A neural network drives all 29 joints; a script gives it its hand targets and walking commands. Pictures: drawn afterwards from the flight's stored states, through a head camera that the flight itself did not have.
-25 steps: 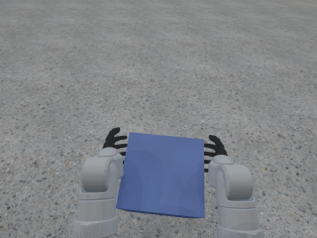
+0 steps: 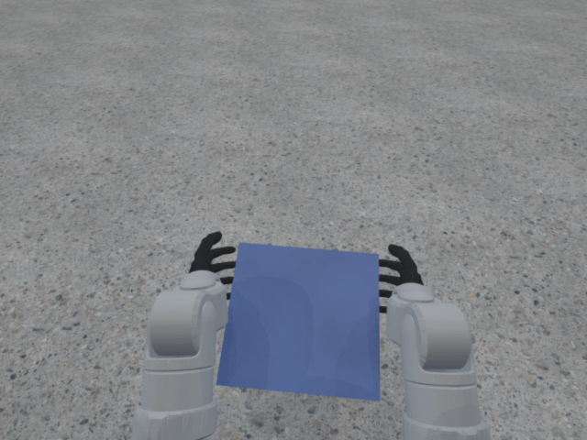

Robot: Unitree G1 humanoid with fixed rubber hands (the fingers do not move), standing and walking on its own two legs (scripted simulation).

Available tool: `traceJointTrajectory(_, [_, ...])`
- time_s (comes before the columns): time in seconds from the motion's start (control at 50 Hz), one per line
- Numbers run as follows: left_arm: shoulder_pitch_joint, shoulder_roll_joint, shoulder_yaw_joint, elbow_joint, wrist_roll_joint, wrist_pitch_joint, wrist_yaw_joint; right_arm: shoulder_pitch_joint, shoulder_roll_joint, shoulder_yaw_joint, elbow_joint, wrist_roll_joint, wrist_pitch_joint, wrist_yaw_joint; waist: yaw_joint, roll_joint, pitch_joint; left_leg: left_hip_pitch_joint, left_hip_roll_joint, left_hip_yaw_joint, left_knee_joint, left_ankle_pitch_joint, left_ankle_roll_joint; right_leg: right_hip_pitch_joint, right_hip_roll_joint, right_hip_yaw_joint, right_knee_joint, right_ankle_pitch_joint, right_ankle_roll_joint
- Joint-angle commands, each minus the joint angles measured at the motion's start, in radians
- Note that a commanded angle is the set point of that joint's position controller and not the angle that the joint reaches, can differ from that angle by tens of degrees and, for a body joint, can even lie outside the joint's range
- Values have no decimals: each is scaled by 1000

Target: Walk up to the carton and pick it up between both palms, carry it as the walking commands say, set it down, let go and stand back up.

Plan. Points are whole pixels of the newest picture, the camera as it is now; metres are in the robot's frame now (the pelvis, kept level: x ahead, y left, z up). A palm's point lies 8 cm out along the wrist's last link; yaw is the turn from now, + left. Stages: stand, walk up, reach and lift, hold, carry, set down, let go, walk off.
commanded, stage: carry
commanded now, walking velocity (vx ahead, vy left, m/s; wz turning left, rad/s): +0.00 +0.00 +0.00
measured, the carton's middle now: (301, 327) +0.30 +0.01 +0.00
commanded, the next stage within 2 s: none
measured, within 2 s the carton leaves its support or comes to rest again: neither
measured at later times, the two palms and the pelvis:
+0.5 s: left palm (217, 321) +0.23 +0.10 +0.13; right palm (455, 336) +0.22 -0.16 +0.12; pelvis -0.06 -0.03 +0.02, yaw +0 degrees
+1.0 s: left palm (263, 418) +0.15 +0.04 +0.08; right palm (508, 427) +0.16 -0.22 +0.06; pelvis -0.13 -0.09 +0.00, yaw +2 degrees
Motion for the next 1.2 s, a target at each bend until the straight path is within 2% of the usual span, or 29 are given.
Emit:
traceJointTrajectory(0.0, [-361,-1069,-505,-78,-355,-14,-219,-481,1059,472,-200,392,-65,208,2,-185,-390,-106,-59,78,167,-214,19,372,-329,424,-264,146,12])
traceJointTrajectory(0.06, [-385,-1090,-493,-126,-353,-29,-221,-564,1099,512,-253,437,-80,215,-3,-92,-380,-108,-68,66,185,-133,40,338,-288,376,-356,-109,72])
traceJointTrajectory(0.16, [-351,-1084,-494,-131,-338,-31,-216,-509,1097,513,-230,429,-74,213,2,-198,-440,121,-130,145,-201,-45,79,391,-214,253,-421,-31,171])
traceJointTrajectory(0.22, [-350,-1082,-521,-138,-337,-30,-216,-495,1075,476,-224,414,-87,215,-8,-35,-465,285,-87,124,-306,13,102,331,-141,143,-419,25,284])
traceJointTrajectory(0.32, [-384,-1038,-538,-125,-331,-10,-208,-425,1044,439,-126,384,-65,214,-9,100,-344,164,-22,69,-339,-160,105,246,-95,100,-325,31,307])
traceJointTrajectory(0.38, [-360,-1032,-518,-130,-335,-12,-212,-459,1042,458,-196,397,-68,211,-8,-30,-375,178,-70,142,-275,-140,91,310,-102,110,-398,-12,316])
traceJointTrajectory(0.42, [-386,-1017,-511,-134,-336,-7,-210,-428,1037,441,-153,382,-58,208,-10,-73,-368,188,-98,168,-271,-143,94,320,-114,132,-470,-23,380])
traceJointTrajectory(0.48, [-354,-1006,-492,-136,-330,0,-205,-439,1024,444,-182,393,-53,197,-18,-15,-371,202,-99,184,-322,-185,113,317,-72,85,-388,-37,446])
traceJointTrajectory(0.52, [-451,-1023,-524,-244,-373,-5,-201,-490,1045,445,-245,421,-57,198,-13,114,-329,114,-61,127,-351,-195,124,351,-52,67,-260,0,407])
traceJointTrajectory(0.56, [-304,-976,-457,-57,-304,22,-201,-475,1001,451,-156,386,-32,192,3,152,-318,-108,-12,78,-298,-272,129,460,-72,137,-14,-144,360])
traceJointTrajectory(0.6, [-346,-970,-427,-45,-319,10,-220,-470,1040,449,-97,365,-27,197,20,-61,-248,-240,-98,155,-118,-280,92,460,-127,255,-174,-303,338])
traceJointTrajectory(0.62, [-354,-972,-417,-17,-302,16,-222,-522,1035,454,-136,376,-34,201,8,-256,-188,-82,-217,262,33,-239,72,264,-170,297,-486,-412,395])
traceJointTrajectory(0.64, [-366,-965,-406,13,-290,20,-234,-498,1052,453,-92,366,-33,203,-28,-438,-192,142,-248,312,96,-218,102,127,-161,185,-706,-372,504])
traceJointTrajectory(0.66, [-394,-997,-420,-16,-293,12,-229,-501,1079,465,-146,391,-48,198,-77,-403,-244,390,-222,344,-21,-238,162,-12,-72,16,-646,-203,686])
traceJointTrajectory(0.68, [-488,-1039,-483,-139,-340,-3,-222,-515,1092,453,-233,435,-66,195,-121,5,-273,316,-87,270,-309,-163,292,100,88,-125,71,-71,738])
traceJointTrajectory(0.7, [-457,-986,-451,-15,-316,-9,-235,-514,1030,386,-83,358,-69,193,-74,827,-189,-358,269,-276,-441,-250,377,257,41,154,1139,-462,466])
traceJointTrajectory(0.72, [-364,-973,-421,21,-306,-16,-235,-478,979,402,-63,308,-49,196,29,598,-139,-831,344,-221,-550,-339,336,446,-10,383,1325,-489,319])
traceJointTrajectory(0.74, [-412,-997,-417,-18,-324,-47,-255,-504,1033,447,-36,322,-61,215,50,364,-115,-887,296,-115,-410,-260,196,493,-37,477,1192,-536,194])
traceJointTrajectory(0.76, [-414,-1005,-419,-70,-334,-56,-253,-577,1084,511,-135,381,-65,232,64,140,-155,-523,153,23,-206,-44,77,330,-82,426,641,-458,113])
traceJointTrajectory(0.78, [-427,-1033,-412,-68,-338,-54,-246,-627,1142,565,-186,411,-62,215,56,-158,-157,-124,29,68,82,66,31,169,-105,358,-87,-262,130])
traceJointTrajectory(0.8, [-426,-1010,-396,-94,-346,-65,-239,-542,1132,522,-124,404,-56,202,55,-254,-182,-38,-14,58,180,33,55,285,-26,186,-296,-124,178])
traceJointTrajectory(0.82, [-332,-1007,-386,-14,-328,-58,-245,-442,1101,494,-87,376,-69,199,13,-289,-248,-181,-43,8,288,-99,46,436,-143,335,-203,84,224])
traceJointTrajectory(0.84, [-303,-997,-410,-36,-341,-71,-253,-399,1121,528,-88,382,-83,205,-17,-405,-285,-253,-109,0,404,-162,11,367,-322,679,-256,405,206])
traceJointTrajectory(0.9, [-441,-1068,-478,-211,-386,-106,-258,-574,1156,605,-319,459,-119,215,-6,-278,-323,-224,-93,-81,431,-32,35,332,-241,558,-245,49,124])
traceJointTrajectory(0.96, [-435,-1044,-477,-288,-386,-128,-250,-502,1162,604,-296,461,-124,215,-3,-211,-433,-205,-105,-47,311,-40,35,512,-234,473,-160,437,64])
traceJointTrajectory(1.04, [-291,-1040,-507,-276,-381,-108,-230,-370,1100,581,-327,446,-119,202,11,-163,-503,-74,-132,-3,29,-108,63,562,-240,417,-131,617,-14])
traceJointTrajectory(1.1, [-229,-1011,-528,-236,-354,-75,-209,-240,1050,531,-256,402,-86,202,-5,-108,-477,123,-106,32,-340,122,69,519,-203,331,-59,656,1])
traceJointTrajectory(1.14, [-206,-976,-526,-211,-350,-51,-206,-259,1018,506,-244,399,-72,204,-1,-40,-447,272,-27,-29,-251,274,88,343,-172,300,-110,489,56])
traceJointTrajectory(1.18, [-306,-996,-554,-218,-354,-53,-210,-304,1023,487,-203,390,-80,222,-5,129,-413,289,49,-67,-180,515,116,197,-118,219,-97,183,76])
